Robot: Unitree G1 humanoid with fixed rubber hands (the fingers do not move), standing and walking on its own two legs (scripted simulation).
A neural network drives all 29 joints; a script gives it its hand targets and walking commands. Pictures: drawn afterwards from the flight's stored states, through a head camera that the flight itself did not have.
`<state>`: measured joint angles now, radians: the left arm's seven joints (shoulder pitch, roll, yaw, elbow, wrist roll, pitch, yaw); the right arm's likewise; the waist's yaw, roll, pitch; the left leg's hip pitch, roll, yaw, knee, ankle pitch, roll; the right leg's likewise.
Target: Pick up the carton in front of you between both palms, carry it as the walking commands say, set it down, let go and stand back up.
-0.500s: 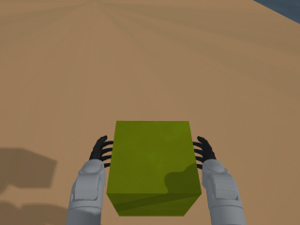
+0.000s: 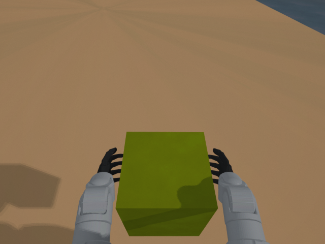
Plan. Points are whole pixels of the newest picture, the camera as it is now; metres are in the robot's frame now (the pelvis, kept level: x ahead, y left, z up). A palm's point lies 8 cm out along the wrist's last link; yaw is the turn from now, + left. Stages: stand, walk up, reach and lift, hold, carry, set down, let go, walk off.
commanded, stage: carry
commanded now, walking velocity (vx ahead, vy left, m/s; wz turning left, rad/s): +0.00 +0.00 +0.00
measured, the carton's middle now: (164, 186) +0.31 +0.00 -0.04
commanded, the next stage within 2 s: hold in 0.90 s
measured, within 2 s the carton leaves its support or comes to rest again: neither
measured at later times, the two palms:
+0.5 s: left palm (99, 182) +0.27 +0.16 +0.04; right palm (221, 182) +0.27 -0.14 +0.04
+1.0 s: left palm (92, 188) +0.26 +0.17 +0.04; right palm (217, 185) +0.26 -0.13 +0.04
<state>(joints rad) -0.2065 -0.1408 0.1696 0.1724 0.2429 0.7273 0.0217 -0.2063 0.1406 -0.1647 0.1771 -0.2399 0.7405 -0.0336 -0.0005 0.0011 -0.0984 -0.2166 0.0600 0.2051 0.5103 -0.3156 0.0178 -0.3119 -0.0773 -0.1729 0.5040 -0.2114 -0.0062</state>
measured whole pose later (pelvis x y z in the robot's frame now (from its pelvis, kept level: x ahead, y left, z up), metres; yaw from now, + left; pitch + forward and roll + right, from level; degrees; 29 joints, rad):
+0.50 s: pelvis -0.01 +0.01 +0.00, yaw +0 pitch +1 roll +0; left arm -0.21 -0.14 0.17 0.17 0.24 0.73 0.02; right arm -0.21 0.14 -0.16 0.17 -0.24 0.74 -0.03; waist 0.00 0.00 -0.10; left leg -0.25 0.05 0.21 0.52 -0.30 0.04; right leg -0.34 -0.09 -0.17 0.50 -0.18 0.01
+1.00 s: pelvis -0.02 +0.02 +0.00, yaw +3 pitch -4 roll -1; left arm -0.21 -0.14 0.16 0.18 0.25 0.71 0.01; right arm -0.18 0.14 -0.16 0.13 -0.25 0.73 -0.02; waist -0.01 0.00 0.02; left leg -0.13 0.00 0.11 0.46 -0.26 0.05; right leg -0.20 -0.04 -0.01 0.41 -0.15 0.01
